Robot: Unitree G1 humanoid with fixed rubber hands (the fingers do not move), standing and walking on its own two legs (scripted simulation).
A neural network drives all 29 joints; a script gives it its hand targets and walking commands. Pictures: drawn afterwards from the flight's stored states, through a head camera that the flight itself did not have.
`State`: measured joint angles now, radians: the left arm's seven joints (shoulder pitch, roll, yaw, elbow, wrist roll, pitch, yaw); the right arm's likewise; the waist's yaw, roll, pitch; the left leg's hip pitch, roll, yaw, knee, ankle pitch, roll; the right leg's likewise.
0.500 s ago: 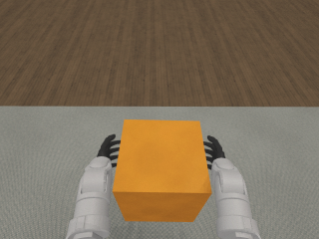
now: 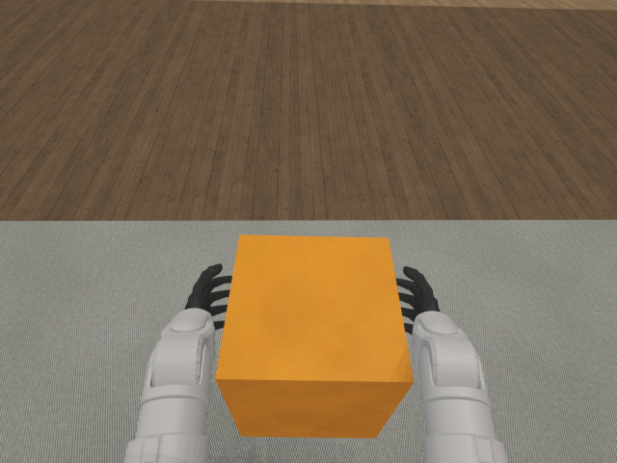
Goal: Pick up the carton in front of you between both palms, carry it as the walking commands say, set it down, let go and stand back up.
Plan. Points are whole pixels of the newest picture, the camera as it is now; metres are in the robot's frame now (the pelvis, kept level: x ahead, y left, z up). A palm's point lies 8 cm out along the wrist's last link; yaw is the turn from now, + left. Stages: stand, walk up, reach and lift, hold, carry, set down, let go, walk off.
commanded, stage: hold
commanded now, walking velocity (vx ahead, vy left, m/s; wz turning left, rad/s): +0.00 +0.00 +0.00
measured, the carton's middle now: (311, 342) +0.29 +0.00 -0.03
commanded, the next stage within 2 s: carry in 0.74 s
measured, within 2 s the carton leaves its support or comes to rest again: neither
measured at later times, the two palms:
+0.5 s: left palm (199, 321) +0.28 +0.15 +0.05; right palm (425, 323) +0.28 -0.15 +0.05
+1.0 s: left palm (197, 284) +0.32 +0.16 +0.07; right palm (414, 283) +0.33 -0.14 +0.07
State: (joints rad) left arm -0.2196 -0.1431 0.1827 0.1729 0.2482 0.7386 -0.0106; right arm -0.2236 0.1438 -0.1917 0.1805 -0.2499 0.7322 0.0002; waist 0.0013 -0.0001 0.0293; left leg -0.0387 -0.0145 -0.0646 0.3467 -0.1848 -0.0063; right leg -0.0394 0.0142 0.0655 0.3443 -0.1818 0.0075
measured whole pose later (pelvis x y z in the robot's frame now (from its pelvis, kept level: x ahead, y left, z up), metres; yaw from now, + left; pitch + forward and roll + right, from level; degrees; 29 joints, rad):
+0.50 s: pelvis -0.01 +0.00 +0.00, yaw +0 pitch -8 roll +0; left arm -0.28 -0.16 0.24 0.22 0.27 0.76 -0.02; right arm -0.29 0.16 -0.24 0.23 -0.27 0.75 0.01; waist 0.00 0.00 0.05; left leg -0.05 -0.02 -0.07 0.38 -0.19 -0.01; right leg -0.05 0.02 0.07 0.38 -0.19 0.01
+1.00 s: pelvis +0.05 +0.01 -0.02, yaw +1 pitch +3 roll +0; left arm -0.19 -0.13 0.13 -0.04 0.18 0.95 0.04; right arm -0.20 0.12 -0.15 -0.02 -0.16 0.93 -0.04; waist 0.00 0.00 -0.19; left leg -0.27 0.01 -0.02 0.58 -0.35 0.00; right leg -0.26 0.01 0.05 0.57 -0.35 0.00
